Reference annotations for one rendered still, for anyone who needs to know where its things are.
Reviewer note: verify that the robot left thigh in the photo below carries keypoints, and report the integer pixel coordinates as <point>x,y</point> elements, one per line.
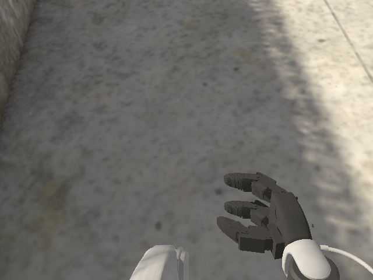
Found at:
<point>163,262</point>

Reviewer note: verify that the robot right hand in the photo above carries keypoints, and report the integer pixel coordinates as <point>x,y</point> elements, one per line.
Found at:
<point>277,226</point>

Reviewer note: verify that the right robot forearm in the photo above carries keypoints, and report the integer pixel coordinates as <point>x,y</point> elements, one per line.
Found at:
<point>304,260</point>

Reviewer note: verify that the robot left shin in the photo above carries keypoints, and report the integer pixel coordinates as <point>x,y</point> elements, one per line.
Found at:
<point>167,242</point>

